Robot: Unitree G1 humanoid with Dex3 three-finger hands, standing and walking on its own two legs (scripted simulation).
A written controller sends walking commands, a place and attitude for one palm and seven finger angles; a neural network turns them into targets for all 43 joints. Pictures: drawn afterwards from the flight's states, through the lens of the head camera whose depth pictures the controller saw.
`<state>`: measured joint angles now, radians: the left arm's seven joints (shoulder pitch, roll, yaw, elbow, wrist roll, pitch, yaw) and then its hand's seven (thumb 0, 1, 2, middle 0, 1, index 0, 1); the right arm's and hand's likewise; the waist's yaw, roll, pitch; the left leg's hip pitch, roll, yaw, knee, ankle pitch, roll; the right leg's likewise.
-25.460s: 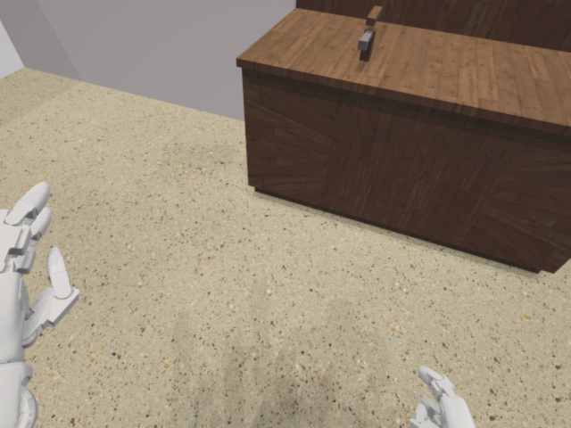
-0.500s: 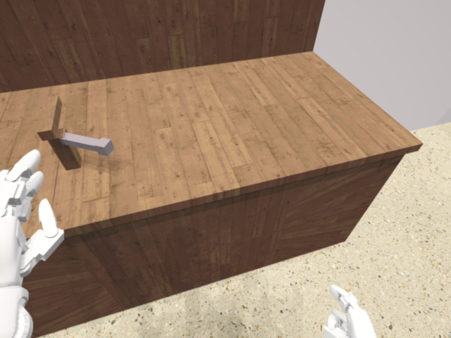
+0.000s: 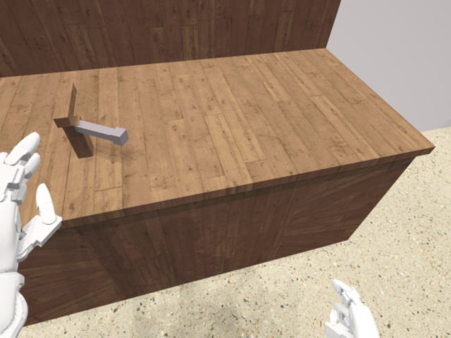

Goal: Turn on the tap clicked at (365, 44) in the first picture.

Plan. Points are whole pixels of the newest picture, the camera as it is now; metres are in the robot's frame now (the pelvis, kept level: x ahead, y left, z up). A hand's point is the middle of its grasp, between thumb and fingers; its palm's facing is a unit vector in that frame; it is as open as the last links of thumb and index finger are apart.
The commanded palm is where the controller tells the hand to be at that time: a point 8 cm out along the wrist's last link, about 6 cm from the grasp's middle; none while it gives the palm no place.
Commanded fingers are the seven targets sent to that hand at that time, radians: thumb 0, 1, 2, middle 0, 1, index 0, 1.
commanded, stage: look again from close up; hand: left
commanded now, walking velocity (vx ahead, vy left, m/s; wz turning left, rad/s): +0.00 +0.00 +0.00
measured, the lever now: (119, 136) +0.50 +0.30 +0.05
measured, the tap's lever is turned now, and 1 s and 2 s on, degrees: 57 57 57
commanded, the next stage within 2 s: shuffle to correct the standing spot in 0.24 s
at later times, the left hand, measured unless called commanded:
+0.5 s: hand (51, 199) +0.25 +0.27 +0.16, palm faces +0.42 -0.85 -0.30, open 7.4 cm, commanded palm +0.18 +0.30 +0.17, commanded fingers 0.00 0.90 0.90 -0.20 -0.30 -0.20 -0.30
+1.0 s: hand (66, 180) +0.28 +0.27 +0.16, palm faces +0.39 -0.85 -0.35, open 7.4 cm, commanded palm +0.22 +0.30 +0.17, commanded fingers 0.00 0.90 0.90 -0.20 -0.30 -0.20 -0.30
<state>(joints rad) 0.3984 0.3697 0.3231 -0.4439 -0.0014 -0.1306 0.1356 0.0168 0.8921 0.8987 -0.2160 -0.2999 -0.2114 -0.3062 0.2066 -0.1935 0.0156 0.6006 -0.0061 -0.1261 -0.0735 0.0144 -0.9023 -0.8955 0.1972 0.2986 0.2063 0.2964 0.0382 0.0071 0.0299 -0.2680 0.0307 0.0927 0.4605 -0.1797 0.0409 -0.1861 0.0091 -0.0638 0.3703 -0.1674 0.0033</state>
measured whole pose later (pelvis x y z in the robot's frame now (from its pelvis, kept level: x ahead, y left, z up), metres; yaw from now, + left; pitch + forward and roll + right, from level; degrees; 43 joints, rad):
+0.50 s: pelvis +0.02 +0.02 +0.00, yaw -1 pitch -1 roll -1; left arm 0.35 0.32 0.35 -0.42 -0.03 -0.22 0.11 0.02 0.89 0.90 -0.21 -0.30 -0.21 -0.31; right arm 0.23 -0.19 0.04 0.59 -0.01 -0.16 -0.02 0.02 -0.90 -0.90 0.20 0.30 0.21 0.30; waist 0.04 -0.03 0.03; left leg -0.24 0.00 0.12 0.48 -0.23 0.07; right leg -0.18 -0.03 -0.04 0.43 -0.23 0.02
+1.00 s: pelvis +0.06 +0.03 -0.02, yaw -1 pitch -1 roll -1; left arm 0.40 0.36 0.38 -0.47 -0.05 -0.22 0.11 0.02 0.89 0.90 -0.21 -0.30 -0.21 -0.31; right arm 0.20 -0.20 0.01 0.56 0.02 -0.10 -0.02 0.01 -0.90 -0.90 0.20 0.30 0.21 0.30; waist 0.01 -0.01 0.04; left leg -0.26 -0.01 0.12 0.64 -0.38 0.08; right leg -0.21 -0.04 -0.03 0.61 -0.38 0.03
